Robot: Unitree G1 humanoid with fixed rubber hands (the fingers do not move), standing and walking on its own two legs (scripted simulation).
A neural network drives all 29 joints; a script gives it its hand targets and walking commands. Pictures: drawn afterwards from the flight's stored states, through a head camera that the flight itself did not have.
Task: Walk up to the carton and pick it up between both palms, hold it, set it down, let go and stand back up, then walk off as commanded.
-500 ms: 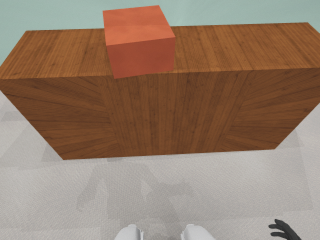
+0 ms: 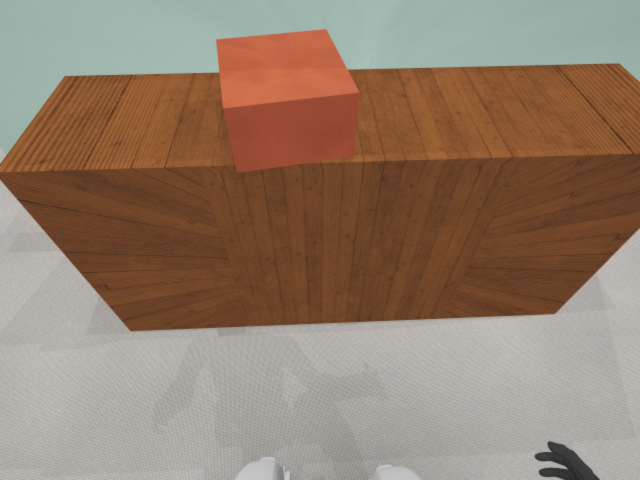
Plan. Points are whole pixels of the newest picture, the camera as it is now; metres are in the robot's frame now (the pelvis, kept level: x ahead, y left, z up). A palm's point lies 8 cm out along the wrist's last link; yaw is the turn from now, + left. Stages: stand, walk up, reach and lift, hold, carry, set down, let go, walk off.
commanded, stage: walk up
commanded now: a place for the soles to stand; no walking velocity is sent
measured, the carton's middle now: (284, 97) +0.82 +0.07 +0.04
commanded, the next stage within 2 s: none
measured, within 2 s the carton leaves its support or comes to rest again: neither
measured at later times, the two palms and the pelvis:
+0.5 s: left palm (43, 429) +0.22 +0.37 -0.07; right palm out of the picture +0.12 -0.29 -0.09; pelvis +0.12 +0.03 +0.01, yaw +0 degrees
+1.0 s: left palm (99, 366) +0.30 +0.32 -0.06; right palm (525, 351) +0.32 -0.31 -0.10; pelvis +0.24 +0.00 +0.02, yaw +1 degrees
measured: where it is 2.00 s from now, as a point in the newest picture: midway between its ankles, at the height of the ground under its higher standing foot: (294, 415)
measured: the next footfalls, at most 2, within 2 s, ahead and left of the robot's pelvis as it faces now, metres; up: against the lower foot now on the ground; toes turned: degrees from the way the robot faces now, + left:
right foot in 0.58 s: +0.29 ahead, -0.09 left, +0.00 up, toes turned +2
left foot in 1.18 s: +0.41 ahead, +0.20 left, +0.00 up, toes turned +2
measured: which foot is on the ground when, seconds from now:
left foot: down 0.00-0.60, up 0.62-1.00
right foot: down 0.00-0.10, up 0.12-0.56, down 0.58-1.00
